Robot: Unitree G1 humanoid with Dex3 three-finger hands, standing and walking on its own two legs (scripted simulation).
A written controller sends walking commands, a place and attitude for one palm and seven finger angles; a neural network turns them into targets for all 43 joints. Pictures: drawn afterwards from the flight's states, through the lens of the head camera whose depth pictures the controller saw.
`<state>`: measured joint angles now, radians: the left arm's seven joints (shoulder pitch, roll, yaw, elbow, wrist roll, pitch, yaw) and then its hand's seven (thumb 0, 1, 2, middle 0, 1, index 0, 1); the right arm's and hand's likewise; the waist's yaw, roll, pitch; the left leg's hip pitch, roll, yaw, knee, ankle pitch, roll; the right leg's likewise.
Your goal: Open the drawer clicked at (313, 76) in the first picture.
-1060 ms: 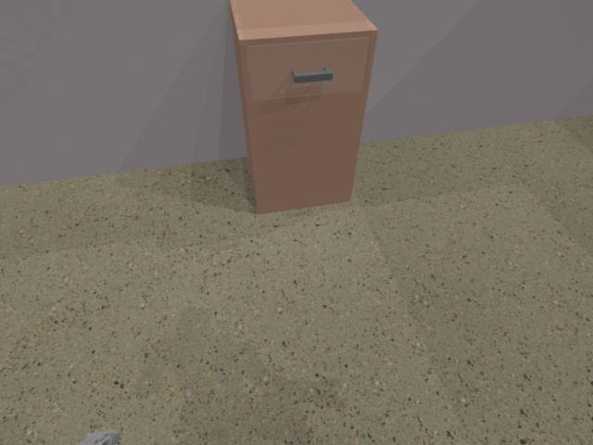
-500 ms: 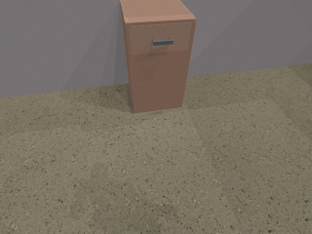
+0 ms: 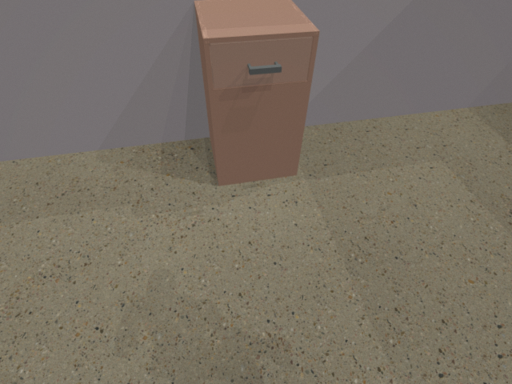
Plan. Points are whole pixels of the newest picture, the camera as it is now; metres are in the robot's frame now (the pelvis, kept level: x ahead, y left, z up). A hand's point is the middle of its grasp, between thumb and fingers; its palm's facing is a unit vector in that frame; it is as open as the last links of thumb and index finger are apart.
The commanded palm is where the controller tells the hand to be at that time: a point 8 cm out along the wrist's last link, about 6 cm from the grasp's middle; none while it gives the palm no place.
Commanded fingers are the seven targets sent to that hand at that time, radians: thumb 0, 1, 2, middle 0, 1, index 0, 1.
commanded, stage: look at it before walking up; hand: left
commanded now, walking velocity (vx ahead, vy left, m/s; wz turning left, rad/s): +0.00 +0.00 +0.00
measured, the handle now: (264, 67) +1.25 +0.04 -0.10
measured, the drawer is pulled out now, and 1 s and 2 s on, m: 0.00 0.00 0.00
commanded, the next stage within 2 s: walk to a spot facing it in 0.48 s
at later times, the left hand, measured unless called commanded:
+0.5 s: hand out of the picture +0.07 +0.25 -0.16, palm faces -0.03 -0.94 -0.33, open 7.4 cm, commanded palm none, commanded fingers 0.00 0.90 0.90 -0.20 -0.30 -0.20 -0.30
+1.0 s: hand out of the picture +0.05 +0.17 -0.18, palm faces -0.12 -0.96 -0.26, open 7.4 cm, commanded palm none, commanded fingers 0.00 0.90 0.90 -0.20 -0.30 -0.20 -0.30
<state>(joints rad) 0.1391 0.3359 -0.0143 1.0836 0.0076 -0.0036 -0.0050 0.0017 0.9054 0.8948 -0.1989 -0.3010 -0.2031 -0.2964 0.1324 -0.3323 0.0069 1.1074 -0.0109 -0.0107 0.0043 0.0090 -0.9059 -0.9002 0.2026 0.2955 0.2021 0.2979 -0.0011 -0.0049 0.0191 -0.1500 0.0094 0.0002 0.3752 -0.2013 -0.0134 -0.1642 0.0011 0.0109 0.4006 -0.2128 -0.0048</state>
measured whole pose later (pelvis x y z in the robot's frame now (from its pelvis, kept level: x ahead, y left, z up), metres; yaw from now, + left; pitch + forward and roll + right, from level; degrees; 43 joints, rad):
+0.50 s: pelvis +0.01 +0.00 +0.00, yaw +0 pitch -2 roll +0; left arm 0.15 0.34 -0.01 1.09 0.01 0.00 0.00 0.00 0.91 0.89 -0.20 -0.30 -0.20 -0.30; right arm 0.12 -0.34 0.01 1.11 -0.01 -0.01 0.00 0.01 -0.91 -0.90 0.20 0.30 0.20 0.30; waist 0.00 -0.01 0.02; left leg -0.13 0.00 0.00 0.35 -0.20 -0.01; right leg -0.14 0.00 0.01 0.38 -0.21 0.00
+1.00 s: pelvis +0.00 -0.02 -0.02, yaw -11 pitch -1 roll +1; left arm 0.29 0.21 0.03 0.95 0.02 0.03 -0.02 0.00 0.91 0.90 -0.20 -0.30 -0.20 -0.30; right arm 0.19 -0.25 -0.03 1.00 -0.02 0.06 0.00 0.01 -0.91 -0.90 0.20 0.30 0.20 0.30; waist 0.04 0.03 0.05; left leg -0.37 0.07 0.06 0.94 -0.48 -0.03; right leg -0.33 0.05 -0.02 0.69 -0.34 -0.07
